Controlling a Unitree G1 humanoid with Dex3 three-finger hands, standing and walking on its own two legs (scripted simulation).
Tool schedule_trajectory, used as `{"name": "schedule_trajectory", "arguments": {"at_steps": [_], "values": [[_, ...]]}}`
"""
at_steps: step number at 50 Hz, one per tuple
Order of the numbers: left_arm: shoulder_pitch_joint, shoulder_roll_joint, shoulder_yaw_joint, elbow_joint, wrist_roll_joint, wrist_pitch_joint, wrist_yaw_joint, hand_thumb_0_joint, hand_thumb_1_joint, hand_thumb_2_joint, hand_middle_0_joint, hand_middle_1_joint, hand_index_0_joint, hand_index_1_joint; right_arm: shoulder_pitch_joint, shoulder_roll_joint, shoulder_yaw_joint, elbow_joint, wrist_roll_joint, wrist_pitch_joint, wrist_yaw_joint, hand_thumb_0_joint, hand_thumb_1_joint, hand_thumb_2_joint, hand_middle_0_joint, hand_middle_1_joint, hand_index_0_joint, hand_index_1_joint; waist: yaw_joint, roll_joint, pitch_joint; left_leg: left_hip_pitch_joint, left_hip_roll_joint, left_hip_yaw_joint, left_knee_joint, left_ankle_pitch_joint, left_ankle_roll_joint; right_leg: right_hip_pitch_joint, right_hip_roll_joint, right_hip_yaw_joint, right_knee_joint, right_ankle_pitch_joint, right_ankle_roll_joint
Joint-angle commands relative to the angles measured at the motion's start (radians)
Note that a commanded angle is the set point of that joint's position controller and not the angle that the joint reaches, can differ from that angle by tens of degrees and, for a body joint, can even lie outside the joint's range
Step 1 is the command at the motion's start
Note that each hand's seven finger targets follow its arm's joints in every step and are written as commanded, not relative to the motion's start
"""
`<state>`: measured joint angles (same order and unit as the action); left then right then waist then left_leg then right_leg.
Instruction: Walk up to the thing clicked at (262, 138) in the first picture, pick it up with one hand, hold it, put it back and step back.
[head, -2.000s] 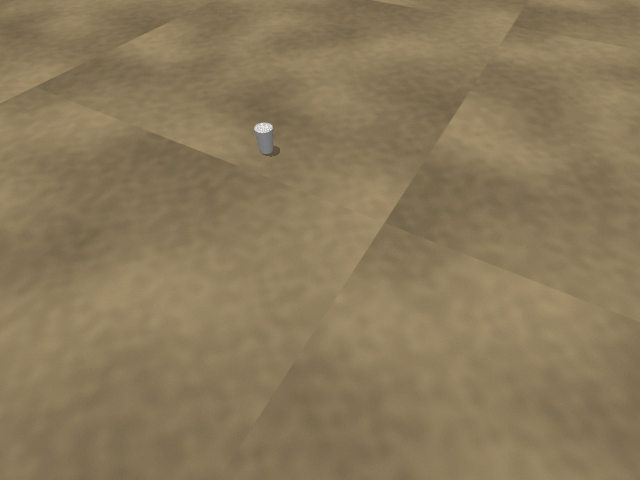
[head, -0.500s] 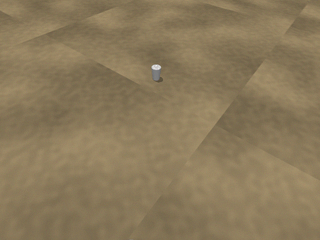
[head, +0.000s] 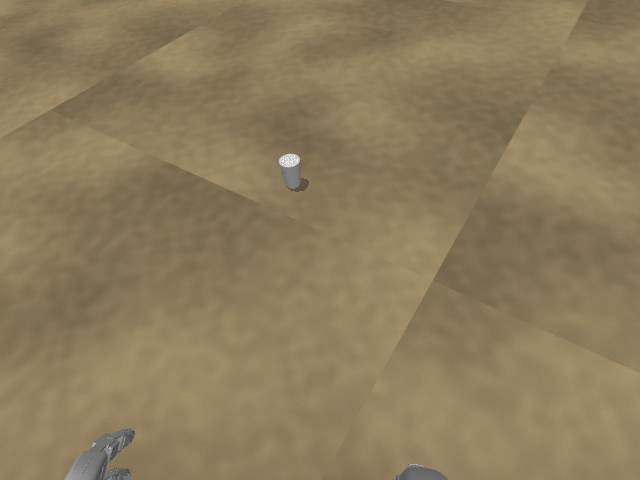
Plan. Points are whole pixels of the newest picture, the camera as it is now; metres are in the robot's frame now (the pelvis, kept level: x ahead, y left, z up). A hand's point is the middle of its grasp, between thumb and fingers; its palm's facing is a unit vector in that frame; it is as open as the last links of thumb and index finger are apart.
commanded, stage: walk up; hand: left
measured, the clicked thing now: (291, 172) +1.44 +0.19 -0.68
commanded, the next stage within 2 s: none
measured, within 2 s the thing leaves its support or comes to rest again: neither
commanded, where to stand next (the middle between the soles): +1.12 -0.02 m, yaw +0 degrees
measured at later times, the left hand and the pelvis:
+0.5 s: hand (148, 373) +0.32 +0.31 -0.14, palm faces -0.05 -0.94 -0.34, open 7.4 cm; pelvis +0.27 +0.03 +0.01, yaw -1 degrees
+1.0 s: hand (210, 230) +0.58 +0.24 -0.09, palm faces -0.03 -0.92 -0.40, open 7.4 cm; pelvis +0.49 -0.03 +0.02, yaw -1 degrees
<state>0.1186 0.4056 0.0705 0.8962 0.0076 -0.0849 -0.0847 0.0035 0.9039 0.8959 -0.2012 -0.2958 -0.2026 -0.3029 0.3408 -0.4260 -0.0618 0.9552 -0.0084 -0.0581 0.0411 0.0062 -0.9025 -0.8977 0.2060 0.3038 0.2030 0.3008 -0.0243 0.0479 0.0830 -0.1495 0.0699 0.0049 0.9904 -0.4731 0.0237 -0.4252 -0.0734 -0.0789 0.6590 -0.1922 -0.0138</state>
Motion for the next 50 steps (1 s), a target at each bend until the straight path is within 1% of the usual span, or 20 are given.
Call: {"name": "schedule_trajectory", "arguments": {"at_steps": [1, 4, 7, 12, 16, 17, 18, 19, 21, 24, 28, 31, 36, 37, 38, 39, 40, 42, 45, 50], "values": [[0.156, 0.308, 0.074, -0.039, -0.018, -0.01, 0.043, 0.0, 0.9, 0.9, -0.2, -0.3, -0.2, -0.3, -0.05, -0.219, -0.048, -0.109, 0.023, -0.042, -0.007, 0.0, -0.9, -0.9, 0.2, 0.3, 0.2, 0.3, 0.09, -0.18, -0.103, -0.474, 0.028, -0.079, 0.23, 0.151, 0.029, 0.398, -0.255, 0.413, -0.393, -0.157, -0.213], [0.095, 0.272, 0.06, -0.068, -0.011, -0.024, 0.04, 0.0, 0.9, 0.9, -0.2, -0.3, -0.2, -0.3, 0.017, -0.195, -0.056, -0.074, 0.001, -0.021, 0.019, 0.0, -0.9, -0.9, 0.2, 0.3, 0.2, 0.3, 0.033, -0.206, -0.043, -0.37, 0.047, -0.035, 0.072, 0.21, 0.003, 0.203, -0.188, 0.228, -0.444, -0.179, -0.195], [0.103, 0.283, 0.064, -0.09, -0.004, -0.032, 0.035, 0.0, 0.9, 0.9, -0.2, -0.3, -0.2, -0.3, -0.064, -0.183, -0.058, -0.108, -0.009, -0.017, 0.04, 0.0, -0.9, -0.9, 0.2, 0.3, 0.2, 0.3, 0.046, -0.201, -0.018, -0.386, 0.064, 0.005, -0.148, 0.211, -0.035, 0.183, -0.195, 0.173, -0.478, -0.204, -0.223], [0.106, 0.299, 0.064, -0.104, 0.002, -0.035, 0.025, 0.0, 0.9, 0.9, -0.2, -0.3, -0.2, -0.3, -0.159, -0.168, -0.066, -0.137, -0.01, -0.032, 0.053, 0.0, -0.9, -0.9, 0.2, 0.3, 0.2, 0.3, 0.059, -0.148, -0.032, -0.229, 0.045, 0.049, -0.375, 0.381, -0.025, 0.158, -0.181, 0.108, -0.43, -0.205, -0.185], [0.086, 0.271, 0.043, -0.11, 0.01, -0.021, 0.028, 0.0, 0.9, 0.9, -0.2, -0.3, -0.2, -0.3, 0.042, -0.232, -0.097, -0.076, -0.017, -0.042, 0.033, 0.0, -0.9, -0.9, 0.2, 0.3, 0.2, 0.3, -0.069, -0.009, -0.109, 0.124, -0.018, 0.076, -0.402, 0.262, 0.013, 0.034, -0.131, 0.055, -0.097, -0.028, -0.135], [0.147, 0.211, 0.022, -0.107, 0.0, -0.014, 0.033, 0.0, 0.9, 0.9, -0.2, -0.3, -0.2, -0.3, 0.166, -0.29, -0.115, -0.053, -0.034, -0.051, 0.018, 0.0, -0.9, -0.9, 0.2, 0.3, 0.2, 0.3, -0.123, 0.199, -0.179, 0.26, 0.066, -0.073, -0.538, 0.066, 0.063, -0.046, -0.042, -0.022, 0.261, 0.036, -0.095], [0.192, 0.137, 0.0, -0.116, -0.019, -0.012, 0.035, 0.0, 0.9, 0.9, -0.2, -0.3, -0.2, -0.3, 0.173, -0.361, -0.126, -0.079, -0.038, -0.06, 0.003, 0.0, -0.9, -0.9, 0.2, 0.3, 0.2, 0.3, -0.094, 0.337, -0.17, 0.349, 0.314, -0.563, -0.688, -0.009, 0.127, -0.288, 0.112, 0.044, 0.506, -0.322, -0.036], [0.182, 0.253, 0.021, -0.097, -0.02, -0.007, 0.054, 0.0, 0.9, 0.9, -0.2, -0.3, -0.2, -0.3, 0.133, -0.385, -0.131, -0.1, 0.006, -0.058, 0.001, 0.0, -0.9, -0.9, 0.2, 0.3, 0.2, 0.3, -0.088, 0.15, -0.186, 0.295, 0.394, -0.714, -0.76, -0.023, 0.219, -0.3, 0.079, 0.161, 0.568, -0.316, -0.053], [0.18, 0.265, 0.019, -0.058, -0.022, -0.007, 0.056, 0.0, 0.9, 0.9, -0.2, -0.3, -0.2, -0.3, 0.014, -0.306, -0.097, -0.129, 0.02, -0.058, -0.009, 0.0, -0.9, -0.9, 0.2, 0.3, 0.2, 0.3, -0.021, 0.035, -0.076, 0.145, 0.312, -0.416, -0.718, 0.194, 0.178, -0.256, 0.011, 0.21, 0.556, -0.179, -0.04], [0.224, 0.241, 0.024, -0.026, -0.02, 0.006, 0.036, 0.0, 0.9, 0.9, -0.2, -0.3, -0.2, -0.3, -0.035, -0.243, -0.068, -0.144, 0.016, -0.067, -0.011, 0.0, -0.9, -0.9, 0.2, 0.3, 0.2, 0.3, 0.027, 0.097, -0.049, 0.003, 0.233, -0.16, -0.719, 0.418, 0.165, -0.138, -0.036, 0.168, 0.425, -0.141, -0.015], [0.128, 0.216, 0.019, -0.069, -0.005, 0.017, 0.009, 0.0, 0.9, 0.9, -0.2, -0.3, -0.2, -0.3, -0.021, -0.261, -0.073, -0.163, 0.006, -0.072, -0.011, 0.0, -0.9, -0.9, 0.2, 0.3, 0.2, 0.3, -0.002, 0.1, -0.032, 0.043, 0.23, -0.083, -0.742, 0.448, 0.211, -0.168, -0.059, 0.091, 0.212, -0.085, 0.016], [0.058, 0.193, 0.02, -0.092, 0.001, 0.017, -0.005, 0.0, 0.9, 0.9, -0.2, -0.3, -0.2, -0.3, -0.015, -0.263, -0.071, -0.166, 0.01, -0.069, -0.006, 0.0, -0.9, -0.9, 0.2, 0.3, 0.2, 0.3, -0.012, 0.08, -0.033, 0.039, 0.181, -0.015, -0.724, 0.477, 0.183, -0.109, -0.039, 0.043, 0.055, 0.039, 0.0], [0.077, 0.19, 0.037, -0.069, 0.001, 0.009, -0.005, 0.0, 0.9, 0.9, -0.2, -0.3, -0.2, -0.3, -0.045, -0.263, -0.073, -0.18, 0.009, -0.049, -0.013, 0.0, -0.9, -0.9, 0.2, 0.3, 0.2, 0.3, 0.029, 0.043, -0.073, -0.03, 0.171, 0.022, -0.587, 0.386, 0.142, 0.143, 0.015, -0.013, -0.086, 0.084, -0.024], [0.142, 0.21, 0.05, -0.053, 0.002, 0.004, 0.002, 0.0, 0.9, 0.9, -0.2, -0.3, -0.2, -0.3, -0.046, -0.249, -0.065, -0.185, 0.009, -0.047, -0.016, 0.0, -0.9, -0.9, 0.2, 0.3, 0.2, 0.3, 0.074, -0.004, -0.106, -0.07, 0.154, 0.035, -0.461, 0.443, 0.12, 0.274, 0.029, -0.006, -0.109, 0.067, -0.035], [0.243, 0.254, 0.073, -0.021, 0.003, -0.007, 0.015, 0.0, 0.9, 0.9, -0.2, -0.3, -0.2, -0.3, -0.002, -0.197, -0.046, -0.184, 0.005, -0.046, -0.015, 0.0, -0.9, -0.9, 0.2, 0.3, 0.2, 0.3, 0.116, -0.139, -0.172, -0.154, 0.095, 0.072, -0.22, 0.427, 0.089, 0.455, 0.023, 0.038, -0.147, -0.022, -0.054], [0.339, 0.348, 0.103, -0.021, 0.01, -0.015, 0.03, 0.0, 0.9, 0.9, -0.2, -0.3, -0.2, -0.3, 0.042, -0.131, -0.021, -0.201, 0.007, -0.047, -0.012, 0.0, -0.9, -0.9, 0.2, 0.3, 0.2, 0.3, 0.15, -0.364, -0.237, -0.335, -0.012, 0.123, 0.066, 0.19, 0.045, 0.594, -0.191, 0.351, -0.248, -0.241, -0.105], [0.35, 0.408, 0.106, -0.032, -0.004, -0.013, 0.034, 0.0, 0.9, 0.9, -0.2, -0.3, -0.2, -0.3, 0.012, -0.195, -0.035, -0.201, 0.016, -0.042, -0.016, 0.0, -0.9, -0.9, 0.2, 0.3, 0.2, 0.3, 0.161, -0.36, -0.213, -0.529, -0.096, 0.06, 0.197, -0.051, 0.022, 0.625, -0.371, 0.757, -0.418, -0.306, -0.233], [0.238, 0.343, 0.084, -0.059, -0.024, -0.01, 0.044, 0.0, 0.9, 0.9, -0.2, -0.3, -0.2, -0.3, -0.034, -0.233, -0.047, -0.151, 0.02, -0.028, -0.021, 0.0, -0.9, -0.9, 0.2, 0.3, 0.2, 0.3, 0.112, -0.148, -0.083, -0.499, 0.005, -0.095, 0.261, 0.061, 0.017, 0.411, -0.322, 0.568, -0.405, -0.217, -0.234], [0.136, 0.273, 0.061, -0.083, -0.013, -0.015, 0.048, 0.0, 0.9, 0.9, -0.2, -0.3, -0.2, -0.3, 0.035, -0.206, -0.045, -0.101, 0.014, -0.014, -0.002, 0.0, -0.9, -0.9, 0.2, 0.3, 0.2, 0.3, 0.035, -0.204, -0.019, -0.388, 0.039, -0.058, 0.111, 0.171, 0.008, 0.192, -0.198, 0.304, -0.441, -0.207, -0.176], [0.152, 0.273, 0.067, -0.108, -0.001, -0.028, 0.043, 0.0, 0.9, 0.9, -0.2, -0.3, -0.2, -0.3, -0.027, -0.188, -0.052, -0.111, -0.01, -0.005, 0.028, 0.0, -0.9, -0.9, 0.2, 0.3, 0.2, 0.3, 0.049, -0.196, -0.01, -0.409, 0.048, -0.007, -0.137, 0.239, -0.039, 0.196, -0.181, 0.193, -0.478, -0.233, -0.205]]}}
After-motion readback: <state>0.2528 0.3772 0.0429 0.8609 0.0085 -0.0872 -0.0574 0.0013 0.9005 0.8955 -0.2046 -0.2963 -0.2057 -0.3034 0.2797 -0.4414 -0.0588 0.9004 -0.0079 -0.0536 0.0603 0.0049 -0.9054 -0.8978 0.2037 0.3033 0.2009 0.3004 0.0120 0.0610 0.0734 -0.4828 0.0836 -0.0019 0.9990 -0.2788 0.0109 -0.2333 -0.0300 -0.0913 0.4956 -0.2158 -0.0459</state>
